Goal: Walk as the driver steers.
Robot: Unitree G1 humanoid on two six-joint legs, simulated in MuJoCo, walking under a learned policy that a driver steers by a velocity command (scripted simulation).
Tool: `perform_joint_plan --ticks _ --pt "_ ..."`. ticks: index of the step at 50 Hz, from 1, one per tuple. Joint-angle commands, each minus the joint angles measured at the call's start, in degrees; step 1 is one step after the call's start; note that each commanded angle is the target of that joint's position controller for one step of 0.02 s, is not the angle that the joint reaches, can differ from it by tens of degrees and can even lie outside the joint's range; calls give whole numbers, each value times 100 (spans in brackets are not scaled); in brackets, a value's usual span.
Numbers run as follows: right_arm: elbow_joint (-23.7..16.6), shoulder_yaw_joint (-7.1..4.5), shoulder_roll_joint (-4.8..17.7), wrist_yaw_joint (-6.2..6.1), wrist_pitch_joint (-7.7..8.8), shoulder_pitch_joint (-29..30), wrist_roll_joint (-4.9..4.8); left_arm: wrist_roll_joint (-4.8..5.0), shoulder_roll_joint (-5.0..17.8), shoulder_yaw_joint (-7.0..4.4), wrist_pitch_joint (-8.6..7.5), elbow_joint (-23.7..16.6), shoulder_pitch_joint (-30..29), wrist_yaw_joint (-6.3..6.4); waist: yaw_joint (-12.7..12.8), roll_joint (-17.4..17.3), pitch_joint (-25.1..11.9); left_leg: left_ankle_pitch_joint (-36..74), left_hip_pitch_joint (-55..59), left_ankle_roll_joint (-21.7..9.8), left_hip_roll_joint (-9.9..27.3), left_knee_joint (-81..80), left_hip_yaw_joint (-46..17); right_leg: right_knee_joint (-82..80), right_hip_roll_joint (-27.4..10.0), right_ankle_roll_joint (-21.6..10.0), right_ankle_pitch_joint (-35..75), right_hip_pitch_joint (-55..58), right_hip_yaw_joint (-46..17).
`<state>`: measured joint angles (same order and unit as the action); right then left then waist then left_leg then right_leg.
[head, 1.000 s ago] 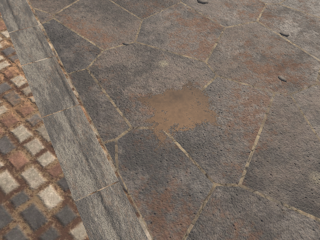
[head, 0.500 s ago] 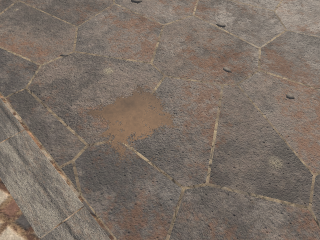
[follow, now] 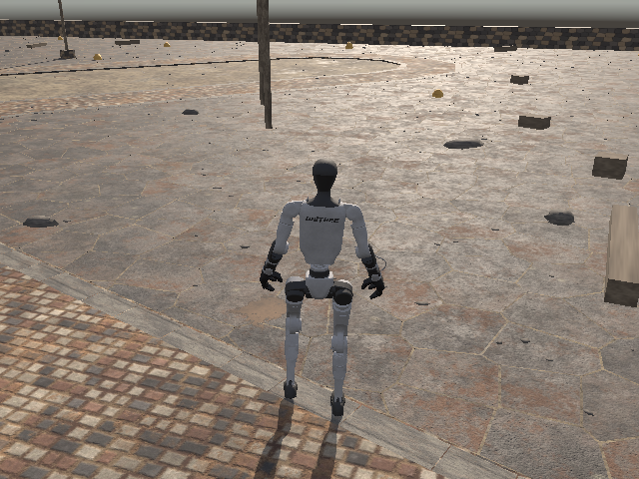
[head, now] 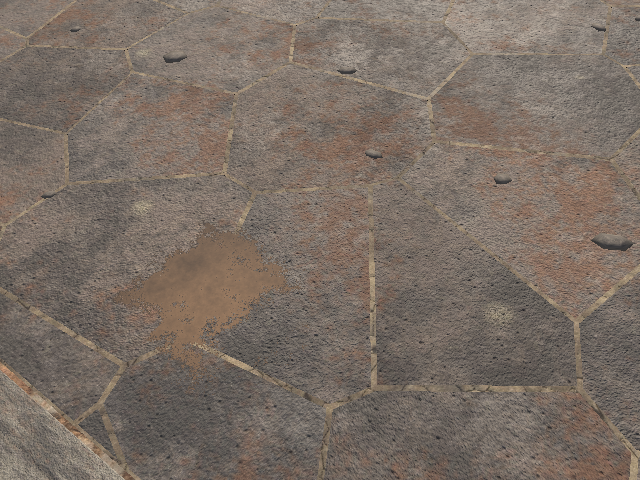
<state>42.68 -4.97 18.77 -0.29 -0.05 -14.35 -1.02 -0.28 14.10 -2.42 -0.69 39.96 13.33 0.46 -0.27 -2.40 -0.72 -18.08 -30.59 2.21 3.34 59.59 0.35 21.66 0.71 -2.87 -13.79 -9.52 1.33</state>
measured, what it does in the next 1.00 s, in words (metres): walks ahead, turning left: left foot, then right foot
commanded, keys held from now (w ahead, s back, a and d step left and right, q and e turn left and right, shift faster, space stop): w+q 0.06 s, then q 0.56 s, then no key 0.18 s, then w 0.20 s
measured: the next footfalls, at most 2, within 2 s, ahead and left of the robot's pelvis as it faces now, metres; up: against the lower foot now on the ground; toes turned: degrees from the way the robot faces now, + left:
left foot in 0.32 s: +0.21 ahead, +0.17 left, +0.00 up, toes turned +12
right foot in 0.78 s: +0.27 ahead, -0.04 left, +0.00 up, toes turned +27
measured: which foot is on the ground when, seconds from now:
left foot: up 0.00-0.30, down 0.32-0.78, up 0.80-1.00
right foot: down 0.00-0.34, up 0.36-0.76, down 0.78-1.00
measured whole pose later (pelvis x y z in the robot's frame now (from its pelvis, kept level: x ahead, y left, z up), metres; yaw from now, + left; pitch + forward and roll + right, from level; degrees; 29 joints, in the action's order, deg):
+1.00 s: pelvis +0.19 +0.06 +0.00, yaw +25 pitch +2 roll +1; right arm 37.7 -3.5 17.1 0.1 0.0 -11.3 -0.6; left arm 0.3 14.5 -2.5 -1.2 42.5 16.5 1.4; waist 2.8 -1.0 -1.3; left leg -22.4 -23.6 1.9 -1.1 47.7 -1.7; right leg 23.3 -1.4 -0.5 -13.1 -12.2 -2.5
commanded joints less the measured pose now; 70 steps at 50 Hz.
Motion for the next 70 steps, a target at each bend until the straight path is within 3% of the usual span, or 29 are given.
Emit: perform_joint_plan --ticks 1,9,14,16,17,18,19,20,21,25,31,35,38,39,40,41,42,44,50,52,55,56,57,58,59,60,62,67,70 --pt "-422 -103 388 21 216 482 -55 -61 851 -256 -270 -157 135 70 251 883 315 819 -1515 -24 125 -77 -492 -1515 -1519 -813 -794 901 -1286" --pt "-674 55 62 171 210 797 54 -16 1106 -370 -248 80 49 77 335 728 517 1384 -456 82 162 -1782 -75 -1163 -1518 -791 1874 390 208" --pt "-927 -69 328 322 125 495 32 211 1288 -472 -78 134 -50 133 70 811 113 717 300 -388 -137 -2400 267 165 -1667 -500 3345 693 400" --pt "-724 -311 813 201 127 -516 69 183 1029 -386 -97 161 162 126 -410 170 -605 2142 2116 -764 -483 -3262 195 2154 -1040 30 3167 112 822" --pt "-813 -425 1445 44 83 -805 65 -180 536 -215 -139 -29 443 78 -202 -1288 -1124 4694 3662 -1422 982 -2989 -1764 4148 -451 499 -748 -1592 900" --pt "-1065 -357 1530 78 128 -653 135 -159 592 -149 -190 -144 610 27 -124 -1502 -2149 3882 4335 -2678 2064 -3588 -4079 5657 371 711 -2851 -2638 -205" --pt "-1127 -257 1086 140 148 -509 114 51 1086 -286 -186 -104 151 -2 -452 -504 -1954 2915 3998 -2459 1748 -3900 -3466 5889 33 632 -2339 -2916 -720" --pt "-1082 -182 864 129 168 -217 67 131 1056 -268 -164 -225 -169 16 -296 -332 -1270 2209 3419 -2115 1447 -3948 -2858 5636 -145 512 -1855 -3111 -625" --pt "-1093 -141 734 106 141 58 16 62 989 -264 -107 -162 -208 83 -137 81 -834 1775 2755 -1810 1161 -4036 -2439 5169 -363 504 -1481 -3011 -622" --pt "-1232 -141 750 -7 69 597 153 -44 861 -251 42 -61 33 163 206 -373 -546 2019 1413 -1645 610 -4243 -1804 4009 -225 628 -818 -2028 -497" --pt "-1240 -194 845 -140 -61 614 77 -19 768 -201 48 -157 -365 171 34 -470 -562 747 1271 -1558 451 -4151 -2166 2670 -62 797 -393 -1805 -674" --pt "-1218 -131 711 -99 -136 596 110 24 789 -211 -39 -191 -387 89 -74 -617 -616 976 1421 -1493 519 -3844 -2395 1995 -69 701 -469 -1400 -563" --pt "-1163 -13 488 -91 -185 586 62 -18 710 -211 -138 -183 -168 -2 141 -532 -565 1244 1308 -1141 263 -3370 -2333 351 -123 407 459 -450 -447" --pt "-1125 60 273 -91 -169 339 111 -135 1020 -263 -152 -256 -134 10 33 21 -569 566 1011 -776 -75 -2854 -2009 -77 -877 143 860 -32 -1147" --pt "-1196 86 136 -73 -116 95 128 -228 1467 -346 -111 -254 -445 40 -432 1472 -328 -603 404 -418 -890 -2245 -1009 -270 -1673 -563 1617 -59 -2202" --pt "-1197 34 432 -86 -62 328 204 -261 974 -235 -121 -288 -407 39 -112 1656 -478 -1319 471 -167 -722 -1573 -838 -537 -2081 -1121 884 -275 -2756" --pt "-1202 -42 645 -80 -50 528 140 -192 913 -212 -136 -291 -316 41 55 1423 -379 -1243 246 -82 -637 -1041 -790 -684 -1951 -1139 -226 -147 -2761" --pt "-1125 -64 577 -57 -59 617 99 26 1186 -305 -131 -139 16 81 231 1265 -53 -1002 -598 31 -552 -354 -649 -923 -1734 -948 -1836 290 -2731" --pt "-1035 148 -30 92 238 968 18 90 1106 -294 -116 -36 306 118 432 1267 132 -365 213 -74 -439 -1855 53 -1013 -1171 -726 -799 220 -1596" --pt "-997 135 35 136 306 933 -17 131 1215 -326 -109 11 418 64 416 1330 150 -361 776 -172 -504 -2491 169 -963 -1222 -821 -726 -7 -1535" --pt "-725 48 143 132 380 296 -23 221 1134 -277 -56 35 388 -3 -32 1022 127 700 2420 -387 -582 -3824 233 -563 -1096 -702 -704 -890 -1603" --pt "-653 6 248 74 384 -132 5 163 842 -184 -90 -1 271 -24 -278 914 -87 810 3310 -455 -253 -3873 -102 -101 -864 -432 -528 -1388 -1467" --pt "-605 -60 563 -16 367 -769 107 37 324 -30 -156 -156 -3 -61 -558 54 -499 1070 4226 -667 795 -4020 -1190 1396 -285 13 -971 -2102 -934" --pt "-544 -250 1267 4 326 -875 234 94 355 -32 -241 -456 0 5 -458 -1320 -450 991 4010 -1432 1958 -4386 -2728 2558 93 264 -1901 -3011 -342" --pt "-528 -181 904 10 366 -842 205 140 908 -201 -250 -372 12 52 -520 -802 -218 1295 3747 -1776 2043 -4401 -2804 3569 -155 362 -2144 -3215 -741" --pt "-535 -73 574 10 402 -579 174 170 1052 -276 -211 -285 150 31 -336 -681 -14 1763 3629 -1639 1791 -4339 -2250 3949 -218 375 -1839 -3327 -880" --pt "-606 -8 356 2 405 14 100 137 984 -320 -68 -170 259 37 -101 -609 190 2906 3399 -1338 1406 -4343 -1291 4039 -322 475 -1161 -3373 -798" --pt "-518 -54 450 -191 261 353 154 115 437 -174 56 -408 -120 -79 -41 -494 194 3966 2623 -1226 1006 -4432 113 2936 -374 710 120 -2547 -200" --pt "-397 -115 643 -223 170 295 83 98 448 -157 66 -650 -441 -217 -142 -468 73 3979 2612 -1221 1108 -4276 336 2116 -348 564 470 -2072 -5"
